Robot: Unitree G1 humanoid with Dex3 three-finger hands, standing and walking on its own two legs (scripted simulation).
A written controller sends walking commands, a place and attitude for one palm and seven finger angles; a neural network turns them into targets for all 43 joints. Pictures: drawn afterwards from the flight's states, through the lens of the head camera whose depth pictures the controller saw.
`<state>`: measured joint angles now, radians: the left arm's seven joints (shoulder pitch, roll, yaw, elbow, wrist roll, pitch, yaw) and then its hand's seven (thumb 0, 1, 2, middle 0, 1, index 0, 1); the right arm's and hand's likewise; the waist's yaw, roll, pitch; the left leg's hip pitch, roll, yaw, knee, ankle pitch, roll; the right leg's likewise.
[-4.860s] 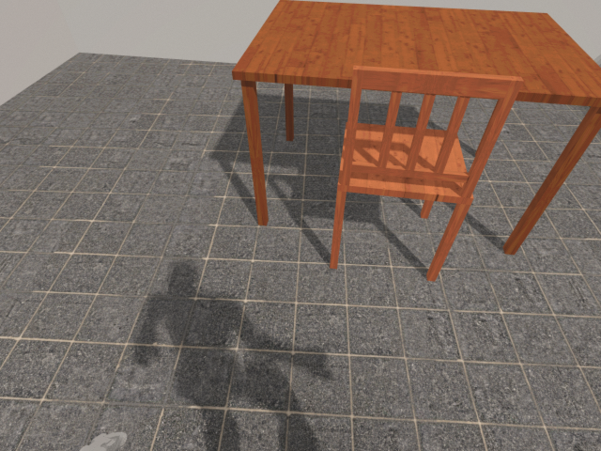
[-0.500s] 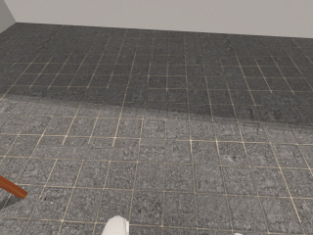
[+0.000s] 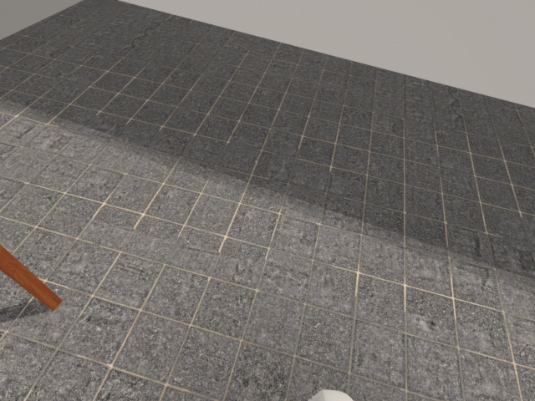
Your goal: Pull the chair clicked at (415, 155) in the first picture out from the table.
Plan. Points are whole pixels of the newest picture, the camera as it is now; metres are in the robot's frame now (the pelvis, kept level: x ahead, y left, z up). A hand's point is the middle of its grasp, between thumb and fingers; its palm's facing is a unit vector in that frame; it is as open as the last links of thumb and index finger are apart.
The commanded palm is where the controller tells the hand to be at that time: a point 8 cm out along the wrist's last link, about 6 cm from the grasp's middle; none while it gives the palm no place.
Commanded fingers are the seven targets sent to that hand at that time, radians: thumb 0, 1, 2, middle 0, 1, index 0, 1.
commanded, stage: turn to face it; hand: left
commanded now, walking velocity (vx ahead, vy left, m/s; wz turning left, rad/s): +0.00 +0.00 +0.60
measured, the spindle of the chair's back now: out of the picture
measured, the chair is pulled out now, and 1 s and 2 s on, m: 0.00 0.00 0.00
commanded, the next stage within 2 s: take the last steps up to it in 1.94 s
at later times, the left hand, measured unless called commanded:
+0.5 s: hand out of the picture +0.03 +0.13 -0.14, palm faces +0.32 -0.91 -0.27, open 7.4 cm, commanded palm none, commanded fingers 0.00 0.90 0.90 -0.20 -0.30 -0.20 -0.30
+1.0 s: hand out of the picture -0.10 +0.20 -0.17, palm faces +0.62 -0.74 -0.24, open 7.4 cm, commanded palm none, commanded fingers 0.00 0.90 0.90 -0.20 -0.30 -0.20 -0.30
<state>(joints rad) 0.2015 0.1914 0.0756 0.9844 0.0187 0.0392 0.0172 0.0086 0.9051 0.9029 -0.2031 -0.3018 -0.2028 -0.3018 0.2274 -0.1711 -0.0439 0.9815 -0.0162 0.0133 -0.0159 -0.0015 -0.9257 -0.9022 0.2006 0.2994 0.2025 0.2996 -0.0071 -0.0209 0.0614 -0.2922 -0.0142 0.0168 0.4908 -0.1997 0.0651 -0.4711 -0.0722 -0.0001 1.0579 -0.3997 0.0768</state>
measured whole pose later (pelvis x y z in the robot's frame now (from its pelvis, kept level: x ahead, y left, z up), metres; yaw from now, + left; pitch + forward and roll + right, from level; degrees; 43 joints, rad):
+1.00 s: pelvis -0.03 -0.02 +0.00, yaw +37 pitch +0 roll -2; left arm 0.18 0.27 0.08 0.91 0.02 0.06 0.01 0.01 0.91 0.90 -0.20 -0.30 -0.20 -0.30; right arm 0.15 -0.22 -0.04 0.89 -0.01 0.02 0.00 0.01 -0.90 -0.90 0.20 0.30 0.20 0.30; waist 0.01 -0.03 0.07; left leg -0.25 -0.02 -0.01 0.49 -0.25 0.06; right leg -0.50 -0.11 -0.02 1.11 -0.38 0.12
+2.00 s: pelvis -0.05 -0.04 +0.00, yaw +68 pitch -1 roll -1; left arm 0.22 0.26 0.06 0.96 0.01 0.06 0.01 0.01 0.91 0.90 -0.20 -0.30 -0.20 -0.30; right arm 0.16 -0.18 -0.02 0.93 -0.01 0.02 -0.01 0.01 -0.90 -0.90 0.20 0.30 0.20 0.30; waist 0.02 -0.02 0.06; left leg -0.19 -0.01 0.01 0.46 -0.24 0.04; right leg -0.44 -0.10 -0.04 1.02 -0.39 0.09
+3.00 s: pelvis -0.05 +0.17 +0.00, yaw +73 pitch -1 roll +1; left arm 0.23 0.19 0.07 1.03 0.03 -0.01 0.00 0.01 0.91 0.90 -0.20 -0.30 -0.20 -0.30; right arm 0.27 -0.14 -0.04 1.05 -0.01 -0.08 -0.03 -0.02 -0.95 -0.90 0.20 0.30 0.20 0.30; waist 0.01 -0.05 0.00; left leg -0.09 -0.02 0.17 0.36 -0.25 0.06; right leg -0.55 -0.10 -0.06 1.05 -0.22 0.01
